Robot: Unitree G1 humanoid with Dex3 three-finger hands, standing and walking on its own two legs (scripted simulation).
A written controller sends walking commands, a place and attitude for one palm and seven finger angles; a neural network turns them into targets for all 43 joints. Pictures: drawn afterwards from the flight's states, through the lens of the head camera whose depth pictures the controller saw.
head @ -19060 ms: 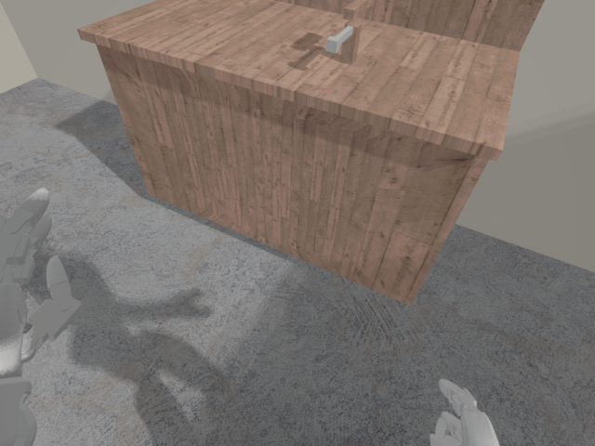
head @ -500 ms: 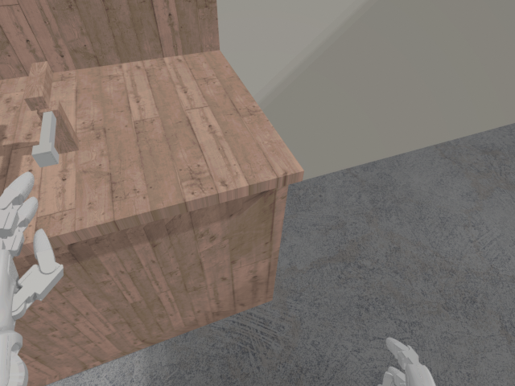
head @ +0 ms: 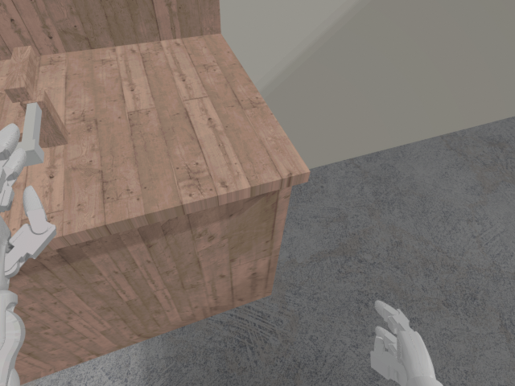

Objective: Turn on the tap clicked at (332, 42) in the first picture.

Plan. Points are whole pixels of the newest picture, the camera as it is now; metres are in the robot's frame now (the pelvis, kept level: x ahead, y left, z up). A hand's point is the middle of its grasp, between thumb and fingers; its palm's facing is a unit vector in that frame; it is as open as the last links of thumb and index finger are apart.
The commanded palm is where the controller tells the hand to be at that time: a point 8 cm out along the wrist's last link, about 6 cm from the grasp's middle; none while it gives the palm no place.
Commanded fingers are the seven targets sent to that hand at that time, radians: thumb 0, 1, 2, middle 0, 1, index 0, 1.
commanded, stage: look again from close up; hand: left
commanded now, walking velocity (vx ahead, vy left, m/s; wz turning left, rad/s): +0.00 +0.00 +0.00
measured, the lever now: (29, 153) +0.39 +0.40 +0.13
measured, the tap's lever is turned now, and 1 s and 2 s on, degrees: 0 0 0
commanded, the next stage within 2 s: come to a stop and stand still in 0.04 s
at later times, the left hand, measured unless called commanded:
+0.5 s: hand (73, 238) +0.24 +0.25 +0.15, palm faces +0.33 -0.86 -0.40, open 7.4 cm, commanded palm +0.18 +0.29 +0.17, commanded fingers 0.00 0.90 0.90 -0.20 -0.30 -0.20 -0.30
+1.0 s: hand (27, 271) +0.19 +0.27 +0.16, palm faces +0.46 -0.82 -0.34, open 7.4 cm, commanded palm +0.13 +0.28 +0.17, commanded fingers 0.00 0.90 0.90 -0.20 -0.30 -0.20 -0.30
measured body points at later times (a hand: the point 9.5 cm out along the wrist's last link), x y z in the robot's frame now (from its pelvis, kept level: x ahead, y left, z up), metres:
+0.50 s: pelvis +0.02 +0.01 +0.00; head +0.05 +0.02 +0.45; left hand +0.22 +0.29 +0.17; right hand +0.22 -0.21 -0.06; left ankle +0.02 +0.09 -0.74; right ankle +0.00 -0.13 -0.74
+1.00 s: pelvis -0.03 +0.00 +0.00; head -0.02 +0.03 +0.45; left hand +0.16 +0.31 +0.18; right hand +0.14 -0.22 -0.07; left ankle +0.02 +0.09 -0.74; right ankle +0.00 -0.13 -0.74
